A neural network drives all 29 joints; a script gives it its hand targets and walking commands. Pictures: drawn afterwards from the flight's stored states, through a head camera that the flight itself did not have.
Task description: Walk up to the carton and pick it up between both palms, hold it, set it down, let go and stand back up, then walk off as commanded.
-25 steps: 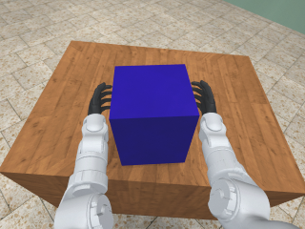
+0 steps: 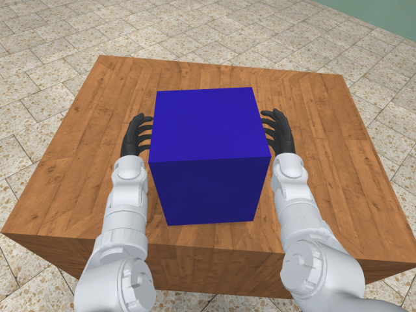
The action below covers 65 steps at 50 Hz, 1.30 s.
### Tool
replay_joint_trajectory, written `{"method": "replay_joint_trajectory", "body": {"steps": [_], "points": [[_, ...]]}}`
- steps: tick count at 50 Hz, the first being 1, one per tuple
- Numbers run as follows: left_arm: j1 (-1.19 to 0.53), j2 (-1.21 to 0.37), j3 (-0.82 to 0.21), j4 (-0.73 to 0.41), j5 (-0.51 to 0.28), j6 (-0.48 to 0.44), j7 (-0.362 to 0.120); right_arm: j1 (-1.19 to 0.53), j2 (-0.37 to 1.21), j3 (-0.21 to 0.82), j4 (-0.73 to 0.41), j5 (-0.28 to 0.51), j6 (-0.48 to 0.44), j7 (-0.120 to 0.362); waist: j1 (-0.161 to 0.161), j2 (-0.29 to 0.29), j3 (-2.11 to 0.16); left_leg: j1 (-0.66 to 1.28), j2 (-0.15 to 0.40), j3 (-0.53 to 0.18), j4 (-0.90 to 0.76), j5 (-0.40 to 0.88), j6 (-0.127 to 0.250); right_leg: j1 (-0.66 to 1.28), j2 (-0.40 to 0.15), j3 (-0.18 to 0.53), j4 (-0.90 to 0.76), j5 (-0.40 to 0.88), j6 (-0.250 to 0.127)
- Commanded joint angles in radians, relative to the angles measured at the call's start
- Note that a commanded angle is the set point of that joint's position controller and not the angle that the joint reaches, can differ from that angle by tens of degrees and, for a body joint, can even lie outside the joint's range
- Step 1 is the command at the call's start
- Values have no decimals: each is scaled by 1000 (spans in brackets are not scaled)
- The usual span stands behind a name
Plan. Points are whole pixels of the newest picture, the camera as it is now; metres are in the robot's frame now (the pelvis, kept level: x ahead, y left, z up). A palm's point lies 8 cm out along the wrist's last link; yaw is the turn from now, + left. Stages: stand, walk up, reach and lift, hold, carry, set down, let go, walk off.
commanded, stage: set down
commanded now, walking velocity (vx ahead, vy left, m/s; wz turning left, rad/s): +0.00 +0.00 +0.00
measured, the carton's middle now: (207, 159) +0.45 +0.03 -0.01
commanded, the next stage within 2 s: none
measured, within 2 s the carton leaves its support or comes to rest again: rests again in 1.00 s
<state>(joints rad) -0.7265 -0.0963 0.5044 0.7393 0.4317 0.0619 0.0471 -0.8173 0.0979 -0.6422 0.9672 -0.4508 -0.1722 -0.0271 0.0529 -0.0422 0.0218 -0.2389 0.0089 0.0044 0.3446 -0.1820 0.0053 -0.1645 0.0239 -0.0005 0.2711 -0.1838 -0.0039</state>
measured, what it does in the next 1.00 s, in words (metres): stands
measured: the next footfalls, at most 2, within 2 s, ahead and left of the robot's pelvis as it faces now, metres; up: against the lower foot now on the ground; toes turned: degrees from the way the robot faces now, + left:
none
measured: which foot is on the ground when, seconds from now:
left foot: down 0.00-1.00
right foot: down 0.00-1.00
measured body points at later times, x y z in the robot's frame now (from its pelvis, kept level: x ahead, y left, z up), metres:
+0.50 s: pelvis +0.00 +0.00 +0.00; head +0.05 +0.02 +0.45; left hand +0.41 +0.18 +0.06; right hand +0.43 -0.12 +0.08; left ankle -0.01 +0.11 -0.75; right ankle -0.03 -0.11 -0.75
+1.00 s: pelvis +0.00 +0.00 +0.00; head +0.05 +0.02 +0.45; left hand +0.40 +0.18 +0.06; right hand +0.43 -0.12 +0.07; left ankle -0.01 +0.11 -0.75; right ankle -0.03 -0.11 -0.75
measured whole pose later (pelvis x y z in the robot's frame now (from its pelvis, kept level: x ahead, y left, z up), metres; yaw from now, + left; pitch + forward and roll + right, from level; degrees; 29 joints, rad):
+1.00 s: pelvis +0.00 +0.00 +0.00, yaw +0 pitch +4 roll -1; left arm -0.73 -0.13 0.59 0.75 0.49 0.01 0.02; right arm -0.79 0.13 -0.71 0.92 -0.52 -0.17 0.00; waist 0.05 -0.05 0.02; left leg -0.24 0.01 0.00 0.34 -0.18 0.01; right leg -0.17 0.02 0.00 0.28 -0.19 0.00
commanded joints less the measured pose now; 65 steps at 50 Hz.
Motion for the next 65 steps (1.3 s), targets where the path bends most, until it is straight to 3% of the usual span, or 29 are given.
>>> {"method": "replay_joint_trajectory", "body": {"steps": [1, 3, 7, 8, 10, 14, 15, 17, 21, 22, 24, 25, 26, 32, 38, 40, 48, 55, 57, 59, 60, 64, 65], "points": [[-518, -432, -136, 35, 36, -67, -88, -473, 483, 184, -18, -66, -49, 143, 13, 39, -561, 176, 12, 125, 2, 471, -23, 83, -14, -102, 32, 335, 41], [-523, -424, -116, 45, 42, -73, -90, -482, 485, 178, -30, -76, -49, 144, 14, 18, -566, 161, 13, 125, 1, 455, -16, 87, -14, -99, 33, 323, 40], [-514, -423, -118, 36, 43, -80, -86, -486, 493, 181, -44, -74, -60, 146, 27, 32, -581, 148, 12, 126, 4, 466, -15, 99, -17, -97, 44, 334, 45], [-511, -422, -110, 49, 50, -79, -88, -467, 491, 166, -23, -80, -50, 145, 11, 34, -548, 147, 10, 127, 0, 446, -16, 93, -16, -99, 39, 320, 44], [-506, -409, -88, 55, 60, -80, -93, -462, 500, 176, -31, -83, -43, 146, 26, 12, -552, 125, 8, 128, -10, 415, -2, 115, -23, -90, 36, 332, 49], [-498, -419, -78, 58, 61, -81, -97, -458, 486, 148, -29, -102, -45, 147, 8, -4, -523, 123, 8, 127, -21, 386, -2, 107, -24, -96, 35, 315, 53], [-503, -407, -87, 41, 63, -85, -95, -452, 499, 163, -33, -96, -43, 147, 21, 18, -537, 127, 8, 130, -20, 401, -2, 115, -25, -94, 41, 319, 53], [-493, -409, -79, 56, 66, -83, -95, -427, 491, 148, -4, -100, -35, 150, 6, 27, -514, 142, 11, 127, -12, 412, -7, 88, -22, -99, 44, 303, 50], [-477, -407, -70, 53, 70, -86, -98, -431, 499, 154, -28, -100, -39, 149, 17, 15, -520, 142, 11, 128, -7, 420, -1, 86, -23, -93, 40, 298, 50], [-484, -410, -66, 46, 75, -87, -96, -417, 492, 132, -14, -110, -35, 150, 0, 22, -519, 142, 12, 123, -12, 397, -2, 77, -21, -97, 36, 264, 48], [-473, -406, -58, 54, 78, -83, -96, -421, 489, 133, -27, -111, -34, 152, 12, 17, -507, 144, 15, 121, -11, 408, 0, 71, -21, -99, 35, 275, 49], [-457, -410, -53, 63, 84, -80, -98, -411, 492, 133, -18, -108, -32, 151, 2, 8, -487, 134, 12, 122, -4, 408, 0, 77, -22, -96, 38, 293, 49], [-450, -404, -43, 64, 84, -83, -98, -405, 496, 145, -20, -114, -28, 149, 19, -5, -483, 116, 8, 127, -12, 395, 5, 93, -24, -89, 41, 299, 51], [-445, -406, -46, 50, 83, -85, -99, -396, 490, 126, -23, -119, -26, 152, 5, 17, -480, 141, 13, 117, -5, 416, 3, 63, -20, -92, 38, 268, 47], [-435, -392, -16, 69, 92, -84, -104, -382, 484, 121, -34, -123, -11, 156, 5, 0, -450, 96, 9, 119, -20, 349, 15, 80, -23, -85, 37, 240, 52], [-419, -380, -10, 62, 103, -83, -104, -374, 486, 121, -24, -121, -9, 156, 17, 4, -445, 105, 7, 124, -17, 368, 17, 70, -24, -83, 42, 251, 53], [-395, -391, -11, 56, 104, -86, -107, -345, 484, 119, -22, -125, -5, 160, 6, 13, -438, 114, 9, 115, -5, 393, 12, 50, -16, -86, 44, 245, 51], [-377, -363, 18, 73, 110, -90, -118, -342, 496, 146, -56, -127, 1, 157, 33, -16, -396, 37, 2, 123, -23, 327, 32, 107, -28, -67, 61, 281, 66], [-378, -378, 19, 81, 112, -91, -122, -340, 499, 137, -64, -128, 0, 157, 22, -14, -395, 31, -3, 124, -23, 305, 33, 107, -28, -65, 54, 265, 62], [-356, -386, 15, 77, 115, -93, -119, -331, 515, 151, -63, -123, -3, 159, 32, -11, -397, 35, -2, 119, -15, 333, 34, 94, -26, -65, 58, 262, 60], [-374, -390, 1, 63, 109, -96, -122, -325, 506, 143, -53, -126, -1, 156, 16, 1, -402, 47, 2, 118, -14, 335, 31, 79, -26, -67, 60, 262, 59], [-348, -389, 3, 59, 120, -100, -117, -319, 484, 145, -56, -128, -5, 156, 28, 10, -401, 66, 7, 115, -4, 357, 26, 52, -19, -72, 57, 243, 53], [-355, -392, 1, 63, 121, -100, -116, -311, 503, 130, -49, -136, -2, 154, 16, 12, -398, 61, 4, 116, -2, 353, 23, 52, -17, -74, 57, 236, 53]]}}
